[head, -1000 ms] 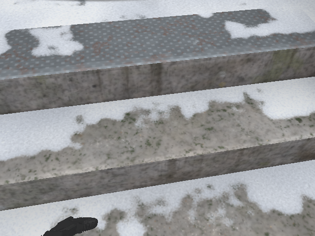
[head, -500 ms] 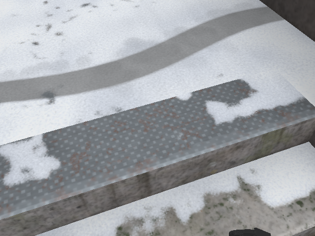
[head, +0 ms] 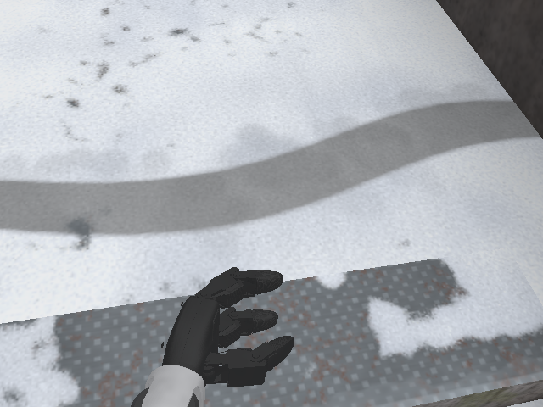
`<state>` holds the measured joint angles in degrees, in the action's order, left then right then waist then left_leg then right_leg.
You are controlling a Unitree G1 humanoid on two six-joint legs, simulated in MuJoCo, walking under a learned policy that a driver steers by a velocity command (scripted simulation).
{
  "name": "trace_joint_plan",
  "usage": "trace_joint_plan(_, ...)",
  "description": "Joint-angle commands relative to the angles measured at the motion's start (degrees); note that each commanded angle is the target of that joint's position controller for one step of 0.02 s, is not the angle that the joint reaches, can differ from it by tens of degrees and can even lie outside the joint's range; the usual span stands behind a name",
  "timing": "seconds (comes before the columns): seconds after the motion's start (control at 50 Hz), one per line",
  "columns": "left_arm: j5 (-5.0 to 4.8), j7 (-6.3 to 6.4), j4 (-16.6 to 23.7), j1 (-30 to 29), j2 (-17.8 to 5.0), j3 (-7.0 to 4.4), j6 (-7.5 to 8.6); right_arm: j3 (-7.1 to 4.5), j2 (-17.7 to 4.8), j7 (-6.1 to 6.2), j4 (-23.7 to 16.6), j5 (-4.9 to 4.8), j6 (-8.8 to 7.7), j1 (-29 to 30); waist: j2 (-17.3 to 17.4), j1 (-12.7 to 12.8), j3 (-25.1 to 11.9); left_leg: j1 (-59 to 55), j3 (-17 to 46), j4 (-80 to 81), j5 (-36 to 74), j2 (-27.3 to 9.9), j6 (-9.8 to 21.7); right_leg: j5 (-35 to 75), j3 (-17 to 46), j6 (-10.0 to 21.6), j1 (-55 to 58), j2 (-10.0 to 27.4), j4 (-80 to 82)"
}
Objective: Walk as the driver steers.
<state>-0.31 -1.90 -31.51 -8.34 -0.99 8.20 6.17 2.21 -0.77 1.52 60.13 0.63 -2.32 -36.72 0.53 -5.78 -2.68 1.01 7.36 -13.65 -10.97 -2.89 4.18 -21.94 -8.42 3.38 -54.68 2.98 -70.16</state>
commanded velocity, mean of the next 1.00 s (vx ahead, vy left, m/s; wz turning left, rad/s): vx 0.50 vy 0.00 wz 0.45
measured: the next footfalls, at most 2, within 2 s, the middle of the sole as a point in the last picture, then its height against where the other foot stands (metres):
left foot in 0.52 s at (139, 384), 0.16 m higher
right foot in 1.20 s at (136, 196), level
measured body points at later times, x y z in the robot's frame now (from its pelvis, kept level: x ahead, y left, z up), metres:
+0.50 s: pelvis +0.27 +0.05 +0.13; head +0.29 +0.06 +0.58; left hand +0.15 +0.24 -0.02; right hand +0.53 -0.02 +0.07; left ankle +0.40 +0.19 -0.43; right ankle +0.14 -0.13 -0.60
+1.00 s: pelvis +0.52 +0.19 +0.30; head +0.50 +0.22 +0.75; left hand +0.63 +0.46 +0.20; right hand +0.65 -0.01 +0.18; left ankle +0.40 +0.18 -0.44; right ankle +0.78 +0.15 -0.34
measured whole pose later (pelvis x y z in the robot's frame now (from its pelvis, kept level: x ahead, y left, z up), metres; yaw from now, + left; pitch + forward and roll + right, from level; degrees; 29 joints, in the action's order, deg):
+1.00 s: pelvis +0.52 +0.19 +0.30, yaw +27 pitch +4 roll -2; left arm -0.9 -1.6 -39.1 5.1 -10.7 0.0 3.8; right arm 0.7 -8.6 0.1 48.2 0.7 -5.1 -23.4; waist -3.1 -3.6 -5.8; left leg 2.7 4.0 -16.2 -17.3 5.3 6.6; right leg 8.5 -0.9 4.0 -53.0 2.9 -54.2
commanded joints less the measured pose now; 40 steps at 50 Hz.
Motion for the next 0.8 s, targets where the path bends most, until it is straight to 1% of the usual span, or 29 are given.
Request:
trace_joint_plan(0.02,2.07,0.97,-4.6,31.4,-23.6,-11.41,0.25,-4.43,-14.5,-0.60,-8.8,-0.10,-3.30,10.9,-2.1,20.9,-27.3,23.7,2.5,-42.0,66.1,0.4,5.3,-7.1,40.1,12.8,62.1,12.5,26.4)
trace_joint_plan(0.04,3.56,2.05,-6.9,34.6,-25.9,-12.34,-1.48,-3.56,-7.1,-2.34,-9.8,1.18,-4.51,11.1,-22.3,19.4,-30.4,37.3,7.4,-69.8,3.6,10.4,3.3,-9.6,70.0,18.7,66.9,23.4,51.8)
trace_joint_plan(0.06,2.02,3.32,-8.2,29.2,-20.2,-11.31,-2.44,-4.14,-6.3,-4.34,-12.2,0.89,-4.95,15.1,-15.7,16.6,-21.9,45.7,12.1,-94.3,0.8,9.5,2.7,-14.1,70.8,15.9,57.8,25.5,55.5)
trace_joint_plan(0.08,0.57,3.10,-11.8,24.2,-12.1,-8.89,-3.05,-3.12,-3.3,-5.06,-18.3,-0.60,-3.82,23.5,-13.2,11.6,-8.2,54.9,5.9,-106.2,0.6,7.4,3.2,-15.1,56.7,12.0,46.2,23.3,53.3)
trace_joint_plan(0.1,1.36,2.84,-16.1,21.6,-5.6,-7.53,-3.35,-2.40,-3.2,-4.89,-21.2,-0.86,-2.32,25.8,-7.5,7.5,1.1,59.6,3.5,-111.0,1.1,5.5,4.9,-9.1,40.3,8.2,36.6,20.8,48.4)
trace_joint_plan(0.12,2.07,2.18,-18.8,20.3,-1.7,-6.76,-3.07,-2.27,-3.6,-4.60,-20.3,-1.48,-1.09,21.9,-3.4,3.6,3.7,59.5,3.1,-112.9,2.3,4.2,6.1,-1.6,27.4,3.8,32.6,17.4,45.9)
trace_joint_plan(0.14,2.32,1.06,-20.3,19.7,-0.5,-6.73,-2.84,-1.02,-1.7,-4.87,-20.3,-2.16,-0.50,18.4,-1.9,0.4,4.2,59.6,3.4,-111.0,4.8,2.9,7.1,5.0,17.8,0.0,30.6,14.7,45.0)
trace_joint_plan(0.18,2.63,0.20,-21.9,18.2,-0.8,-6.94,-2.61,0.09,-0.1,-4.91,-19.6,-3.59,0.55,16.2,-2.5,-2.5,6.4,61.9,4.3,-105.6,6.1,2.0,6.9,8.5,6.6,-1.9,27.4,12.8,47.6)
trace_joint_plan(0.24,4.95,0.22,-22.1,18.3,-6.1,-6.57,-1.75,0.08,-3.7,-3.21,-20.5,-1.35,1.87,21.1,-4.2,-1.9,6.0,62.4,-2.5,-106.7,16.2,3.9,2.9,11.2,-1.2,2.1,23.4,11.7,52.2)
trace_joint_plan(0.28,3.81,0.92,-23.6,23.3,-10.0,-6.93,-2.42,1.14,-2.0,-2.08,-24.1,-1.13,2.71,26.9,-5.0,0.8,7.7,73.0,-2.9,-115.0,9.9,3.6,1.5,16.6,1.7,2.6,31.0,14.8,53.5)
trace_joint_plan(0.32,2.57,2.15,-23.9,28.8,-12.3,-7.65,-2.53,1.08,-4.2,-1.98,-27.3,-1.20,2.76,30.2,-3.5,2.7,7.9,81.7,0.4,-111.2,5.8,1.0,0.8,15.3,1.9,1.3,42.6,16.1,53.5)
trace_joint_plan(0.36,2.24,3.17,-23.4,32.5,-13.8,-8.21,-2.97,1.19,-6.9,-2.69,-31.9,-1.08,2.52,38.7,-2.6,5.4,7.0,82.6,-3.3,-98.4,5.7,-1.7,-0.6,9.6,1.2,1.1,46.9,15.8,57.4)
trace_joint_plan(0.4,2.26,4.75,-22.6,34.5,-17.1,-9.29,-2.79,1.79,-6.9,-3.48,-33.9,-0.86,2.52,42.6,-3.2,7.2,5.8,78.5,-10.4,-88.3,3.7,-4.9,-1.7,8.1,-0.7,2.9,49.4,16.6,62.8)
trace_joint_plan(0.42,0.77,5.60,-23.3,36.1,-19.7,-10.62,-3.17,3.04,-3.9,-4.30,-36.1,-2.01,2.37,47.5,-7.3,8.2,6.1,73.1,-10.3,-80.5,-5.7,-8.3,-0.6,11.4,-0.3,3.7,50.1,18.5,69.7)
trace_joint_plan(0.44,-0.16,6.26,-23.7,36.4,-19.5,-10.94,-4.00,2.86,-5.4,-4.95,-36.7,-2.34,2.33,48.8,-6.3,8.2,7.0,68.2,-11.6,-70.7,-9.8,-8.6,0.6,15.8,-3.2,3.2,52.4,17.3,70.7)
trace_joint_plan(0.48,-0.70,5.35,-23.6,36.0,-22.1,-10.97,-3.63,0.00,-9.3,-5.67,-34.1,-1.16,1.35,43.2,-8.2,4.0,1.4,43.2,-24.7,-65.8,-19.0,2.1,5.6,75.3,-8.9,4.9,50.0,16.2,60.0)
trace_joint_plan(0.5,-0.57,5.17,-22.4,34.6,-25.2,-11.45,-3.76,-1.46,-11.6,-5.97,-32.8,-1.32,1.05,36.0,-13.6,0.0,-4.2,36.7,-23.2,-59.8,-18.2,5.9,7.9,100.4,-7.7,4.8,56.3,16.9,50.2)
trace_joint_plan(0.52,-0.83,4.76,-19.6,31.6,-26.5,-11.81,-3.34,-4.25,-17.7,-5.98,-30.1,-1.90,1.07,24.4,-15.5,-5.0,-11.4,24.2,-15.5,-48.6,-14.7,8.7,10.6,102.7,-6.2,3.8,57.3,15.0,36.4)
trace_joint_plan(0.54,-0.64,3.84,-15.8,31.9,-22.3,-11.14,-2.16,-7.03,-25.3,-5.33,-28.6,-1.53,1.80,18.3,-1.8,-4.9,-17.0,5.6,11.2,-35.1,-19.7,-0.3,16.5,82.0,-3.7,-0.6,36.3,9.0,16.3)
trace_joint_plan(0.56,1.10,1.87,-14.0,28.9,-16.9,-9.88,0.36,-8.43,-29.6,-3.81,-27.4,-1.29,2.95,16.7,16.2,-2.2,-24.9,-5.3,47.8,-5.7,-38.9,-8.7,21.9,15.9,6.4,-3.6,21.0,-6.5,-7.8)
trace_joint_plan(0.58,0.23,-0.28,-14.9,29.9,-15.6,-11.39,1.99,-6.92,-26.0,-3.11,-25.4,0.23,2.53,15.9,10.8,0.7,-27.5,-4.6,53.6,1.1,-37.9,-12.6,15.8,12.8,19.1,-2.4,18.2,-5.4,-26.4)
trace_joint_plan(0.6,-0.90,-0.39,-13.5,26.4,-15.0,-11.65,1.65,-5.77,-21.1,-3.76,-22.5,0.22,1.70,14.1,5.7,1.6,-20.3,2.9,45.7,-2.2,-35.1,-11.0,10.9,14.0,18.7,-0.5,15.4,-4.4,-33.2)
trace_joint_plan(0.62,-0.38,0.67,-9.4,19.5,-12.3,-10.80,1.50,-4.75,-16.3,-4.59,-20.7,-0.04,0.64,16.3,1.0,3.3,-7.7,14.8,35.7,-6.9,-29.8,-8.9,8.5,14.6,16.3,1.3,10.0,-2.9,-35.8)
trace_joint_plan(0.64,1.15,1.30,-6.6,16.1,-10.7,-9.90,1.54,-3.12,-11.2,-5.16,-19.1,0.42,-0.55,19.2,1.1,5.6,-3.5,21.5,28.0,-10.9,-22.9,-6.5,7.3,14.7,16.0,3.3,7.0,-1.1,-41.2)
trace_joint_plan(0.66,1.05,1.09,-5.5,17.7,-9.3,-9.16,1.34,-2.64,-9.1,-5.32,-17.6,0.64,-1.16,20.4,0.7,8.2,-1.3,24.7,21.4,-12.3,-17.9,-3.7,6.2,14.3,16.0,5.1,6.5,-0.5,-42.4)
trace_joint_plan(0.7,1.83,0.62,-4.5,22.5,-6.7,-7.08,0.75,-2.74,-9.2,-5.04,-16.2,-0.06,-1.84,19.3,0.6,11.5,0.1,23.0,12.4,-12.4,-7.1,-0.3,5.0,15.2,15.7,5.6,1.9,0.4,-40.2)
trace_joint_plan(0.74,1.29,1.11,-4.4,22.5,-10.5,-7.45,0.03,-3.17,-11.4,-4.23,-18.0,-0.54,-1.95,22.4,-2.7,12.7,1.9,24.8,7.6,-10.1,-0.9,0.9,5.0,17.7,13.6,3.2,1.2,2.2,-27.1)
trace_joint_plan(0.76,2.41,1.44,-3.8,21.1,-13.1,-8.21,-0.37,-3.21,-12.6,-4.16,-18.3,-0.25,-1.99,22.5,-2.1,12.5,0.9,25.4,7.1,-7.6,1.9,1.8,3.7,20.6,12.5,2.4,3.1,2.9,-21.4)
trace_joint_plan(0.8,3.17,1.97,-2.4,17.0,-12.9,-7.97,-0.73,-3.35,-14.6,-3.18,-17.4,-0.27,-2.31,19.9,0.9,10.6,0.1,24.3,5.9,-4.3,7.7,1.4,3.3,26.7,9.4,0.2,3.1,2.3,-13.0)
